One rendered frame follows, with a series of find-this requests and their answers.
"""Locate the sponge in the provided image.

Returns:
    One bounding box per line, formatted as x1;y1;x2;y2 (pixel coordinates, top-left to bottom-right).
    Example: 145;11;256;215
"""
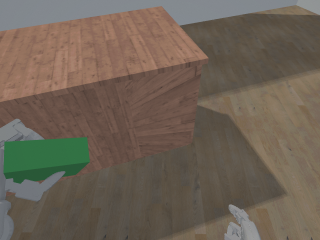
3;137;90;184

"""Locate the table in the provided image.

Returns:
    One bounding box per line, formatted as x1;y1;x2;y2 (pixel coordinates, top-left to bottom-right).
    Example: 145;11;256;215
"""
0;6;209;197

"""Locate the left robot hand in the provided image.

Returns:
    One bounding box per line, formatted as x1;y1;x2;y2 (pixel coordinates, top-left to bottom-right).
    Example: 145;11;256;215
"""
0;118;66;202

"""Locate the right robot hand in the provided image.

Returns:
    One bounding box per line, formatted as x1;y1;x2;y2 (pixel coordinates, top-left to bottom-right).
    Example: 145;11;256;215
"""
224;204;261;240

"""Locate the left robot forearm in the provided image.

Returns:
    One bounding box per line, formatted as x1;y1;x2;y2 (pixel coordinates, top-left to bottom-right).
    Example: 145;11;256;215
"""
0;200;14;240

